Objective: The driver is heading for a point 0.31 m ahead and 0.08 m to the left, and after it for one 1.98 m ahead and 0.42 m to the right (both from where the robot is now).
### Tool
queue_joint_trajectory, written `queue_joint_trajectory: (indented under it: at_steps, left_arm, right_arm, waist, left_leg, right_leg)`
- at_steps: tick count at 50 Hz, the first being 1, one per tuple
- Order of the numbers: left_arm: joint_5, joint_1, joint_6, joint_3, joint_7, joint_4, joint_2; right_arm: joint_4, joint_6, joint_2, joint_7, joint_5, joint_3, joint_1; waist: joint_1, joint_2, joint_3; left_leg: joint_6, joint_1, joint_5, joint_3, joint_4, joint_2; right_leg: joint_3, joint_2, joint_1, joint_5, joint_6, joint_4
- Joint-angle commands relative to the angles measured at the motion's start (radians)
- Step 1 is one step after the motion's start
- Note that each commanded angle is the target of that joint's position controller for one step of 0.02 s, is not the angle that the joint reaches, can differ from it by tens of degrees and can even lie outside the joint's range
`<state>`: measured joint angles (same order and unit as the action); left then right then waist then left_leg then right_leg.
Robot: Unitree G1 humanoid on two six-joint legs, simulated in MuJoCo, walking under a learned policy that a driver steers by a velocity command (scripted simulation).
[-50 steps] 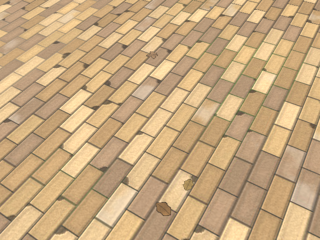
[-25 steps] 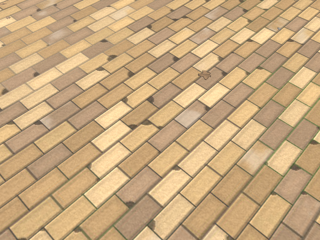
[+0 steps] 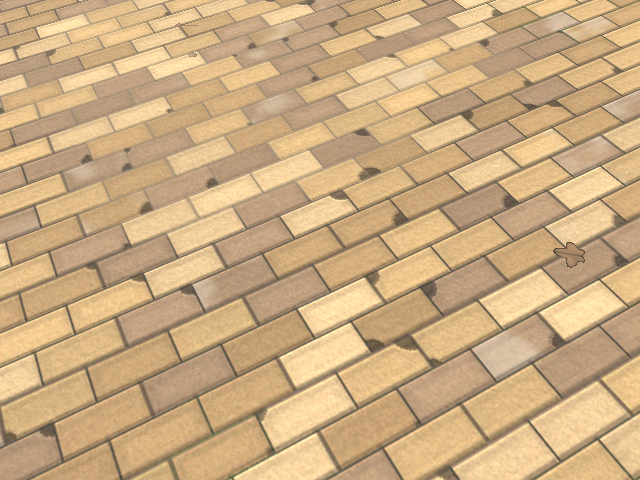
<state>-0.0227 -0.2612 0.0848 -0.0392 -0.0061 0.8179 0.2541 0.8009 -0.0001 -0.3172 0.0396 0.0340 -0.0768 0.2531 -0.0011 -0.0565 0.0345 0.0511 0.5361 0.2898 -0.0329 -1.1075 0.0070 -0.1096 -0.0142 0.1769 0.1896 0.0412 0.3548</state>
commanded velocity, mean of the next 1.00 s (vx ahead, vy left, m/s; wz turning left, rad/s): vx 0.50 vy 0.00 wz -0.02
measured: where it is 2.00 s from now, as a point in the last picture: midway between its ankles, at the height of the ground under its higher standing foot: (361, 272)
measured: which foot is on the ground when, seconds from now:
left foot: up 0.00-0.28, down 0.30-0.88, up 0.90-1.00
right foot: down 0.00-0.32, up 0.34-0.84, down 0.86-1.00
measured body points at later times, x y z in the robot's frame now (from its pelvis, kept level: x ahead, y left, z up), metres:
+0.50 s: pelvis +0.26 +0.08 +0.00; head +0.28 +0.09 +0.45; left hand +0.26 +0.34 -0.15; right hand +0.40 -0.16 -0.12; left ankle +0.26 +0.13 -0.74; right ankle +0.26 -0.08 -0.66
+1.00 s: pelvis +0.53 +0.06 -0.01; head +0.56 +0.06 +0.43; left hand +0.65 +0.33 -0.14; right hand +0.58 -0.20 -0.14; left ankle +0.44 +0.20 -0.64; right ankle +0.56 +0.02 -0.74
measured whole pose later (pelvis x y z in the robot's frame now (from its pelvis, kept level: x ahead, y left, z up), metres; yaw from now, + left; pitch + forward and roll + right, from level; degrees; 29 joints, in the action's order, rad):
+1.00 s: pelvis +0.53 +0.06 -0.01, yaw -6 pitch +0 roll -1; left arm -0.01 -0.23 0.02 -0.07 0.01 0.86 0.28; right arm 0.85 -0.08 -0.23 0.00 0.03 -0.03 0.26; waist -0.01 -0.01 0.06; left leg 0.01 0.39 0.34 0.01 -1.25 0.05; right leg -0.06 -0.13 0.29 0.21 0.14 0.49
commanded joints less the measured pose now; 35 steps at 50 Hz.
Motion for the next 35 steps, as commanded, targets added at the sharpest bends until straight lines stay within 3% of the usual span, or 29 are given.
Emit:
queue_joint_trajectory:
  at_steps: [1,6,9,11,13,14,15,16,17,18,19,20,21,22,24,30,35]
  left_arm:
    - [0.007,-0.031,0.025,-0.027,0.003,-0.030,0.107]
    - [0.004,-0.068,0.021,-0.032,0.005,-0.001,0.117]
    - [0.004,-0.114,0.013,-0.040,-0.001,0.020,0.143]
    - [0.003,-0.141,0.000,-0.043,-0.007,0.036,0.158]
    - [0.001,-0.151,-0.016,-0.048,-0.014,0.046,0.188]
    - [0.001,-0.171,-0.025,-0.046,-0.015,0.056,0.192]
    - [0.005,-0.171,-0.030,-0.036,-0.013,0.056,0.179]
    - [0.020,-0.196,-0.027,-0.010,-0.002,0.017,0.097]
    - [0.025,-0.213,-0.026,-0.006,0.012,-0.021,0.066]
    - [0.014,-0.089,-0.029,-0.030,0.005,-0.030,0.153]
    - [0.031,-0.045,-0.019,-0.019,0.009,-0.037,0.116]
    - [0.034,-0.068,-0.017,-0.015,0.013,-0.016,0.098]
    - [0.016,-0.091,-0.031,-0.018,0.017,0.001,0.094]
    - [0.001,-0.141,-0.050,-0.018,0.021,0.030,0.087]
    - [-0.002,-0.162,-0.070,-0.023,0.033,0.048,0.073]
    - [0.001,0.022,-0.074,-0.027,0.047,0.007,0.049]
    - [-0.007,0.177,-0.067,-0.005,0.061,-0.048,0.018]
  right_arm:
    - [-0.077,0.005,-0.021,0.018,0.003,0.001,-0.025]
    - [-0.135,-0.004,0.011,0.037,-0.003,0.025,-0.191]
    - [-0.168,-0.005,0.009,0.046,0.002,0.031,-0.271]
    - [-0.181,-0.004,-0.001,0.043,0.009,0.028,-0.289]
    - [-0.172,-0.004,-0.016,0.032,0.015,0.020,-0.238]
    - [-0.146,-0.011,-0.027,0.025,0.022,0.012,-0.150]
    - [-0.085,-0.023,-0.044,0.012,0.032,-0.003,0.024]
    - [-0.056,-0.029,-0.124,-0.007,0.047,-0.025,0.160]
    - [-0.057,-0.022,-0.204,-0.018,0.005,-0.041,0.173]
    - [-0.064,-0.016,-0.184,-0.032,-0.009,-0.039,0.149]
    - [-0.048,-0.025,-0.135,-0.041,-0.008,-0.025,0.093]
    - [-0.033,-0.037,-0.082,-0.042,-0.006,-0.008,0.060]
    - [-0.023,-0.049,-0.048,-0.042,-0.010,0.005,0.023]
    - [-0.021,-0.060,-0.027,-0.042,-0.011,0.013,0.001]
    - [-0.005,-0.082,-0.023,-0.040,-0.014,0.015,0.012]
    - [0.048,-0.101,-0.021,-0.043,-0.018,0.016,0.082]
    - [0.094,-0.101,-0.020,-0.060,-0.018,0.023,0.146]
  waist:
    - [-0.003,0.144,-0.007]
    - [0.027,0.143,0.031]
    - [0.048,0.140,0.050]
    - [0.050,0.140,0.048]
    - [0.020,0.161,0.000]
    - [-0.015,0.156,-0.055]
    - [-0.094,0.113,-0.147]
    - [-0.132,-0.028,-0.285]
    - [-0.097,-0.197,-0.390]
    - [-0.130,-0.008,-0.307]
    - [-0.100,0.014,-0.181]
    - [-0.052,0.046,-0.100]
    - [-0.011,0.034,-0.057]
    - [0.013,0.006,-0.047]
    - [0.029,-0.001,-0.037]
    - [-0.003,0.004,0.051]
    - [-0.042,0.002,0.080]
  left_leg:
    - [-0.019,0.150,-0.093,-0.024,0.011,0.058]
    - [-0.020,0.110,-0.267,0.051,0.290,0.058]
    - [0.012,0.072,-0.238,0.106,0.412,0.049]
    - [0.042,0.047,-0.161,0.137,0.462,0.024]
    - [0.084,-0.057,-0.047,0.177,0.493,-0.043]
    - [0.111,-0.180,-0.017,0.168,0.531,-0.081]
    - [0.142,-0.423,-0.076,0.137,0.615,-0.096]
    - [0.211,-0.757,0.073,-0.173,0.656,0.145]
    - [0.314,-0.914,-0.021,-0.660,0.793,0.417]
    - [0.289,-0.839,-0.192,-0.538,0.795,0.390]
    - [0.266,-0.702,-0.324,-0.364,0.795,0.352]
    - [0.210,-0.569,-0.400,-0.249,0.826,0.300]
    - [0.167,-0.487,-0.418,-0.166,0.854,0.255]
    - [0.139,-0.427,-0.410,-0.113,0.882,0.233]
    - [0.130,-0.404,-0.418,-0.059,0.929,0.214]
    - [0.084,-0.467,-0.413,0.082,0.998,0.191]
    - [0.064,-0.556,-0.574,0.180,0.976,0.200]
  right_leg:
    - [0.167,0.278,-0.088,-0.225,0.118,-0.206]
    - [0.004,0.239,-0.095,-0.294,0.092,-0.210]
    - [-0.037,0.267,-0.155,-0.346,0.080,-0.191]
    - [-0.067,0.284,-0.221,-0.477,0.069,-0.131]
    - [-0.107,0.289,-0.268,-0.794,0.056,0.027]
    - [-0.112,0.290,-0.251,-0.880,0.057,0.169]
    - [-0.132,0.269,-0.146,-0.785,0.040,0.376]
    - [-0.136,0.218,0.150,-0.373,0.008,0.680]
    - [-0.059,0.032,0.436,0.355,-0.032,1.001]
    - [0.092,0.063,0.512,0.270,-0.020,1.048]
    - [0.127,0.091,0.510,0.200,-0.008,1.005]
    - [0.142,0.119,0.449,0.166,0.000,0.903]
    - [0.153,0.131,0.399,0.151,0.000,0.835]
    - [0.155,0.128,0.336,0.129,-0.005,0.803]
    - [0.152,0.108,0.329,0.083,-0.007,0.789]
    - [0.150,0.103,0.513,-0.135,-0.018,0.616]
    - [0.041,0.081,0.500,-0.212,0.002,0.382]
Keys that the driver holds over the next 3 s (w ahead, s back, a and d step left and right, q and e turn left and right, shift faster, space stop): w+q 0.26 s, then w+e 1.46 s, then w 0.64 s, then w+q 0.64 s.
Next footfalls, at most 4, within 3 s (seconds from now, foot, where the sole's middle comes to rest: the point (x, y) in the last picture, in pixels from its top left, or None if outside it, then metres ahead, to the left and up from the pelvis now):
0.30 left None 0.30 0.14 -0.78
0.86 right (341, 425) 0.60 0.02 -0.78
1.36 left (293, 296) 0.94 0.13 -0.78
1.88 right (421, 258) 1.05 -0.20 -0.78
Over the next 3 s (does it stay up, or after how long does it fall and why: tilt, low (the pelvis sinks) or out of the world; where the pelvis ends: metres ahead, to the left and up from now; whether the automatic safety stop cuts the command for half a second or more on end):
stays up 1.47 -0.41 -0.02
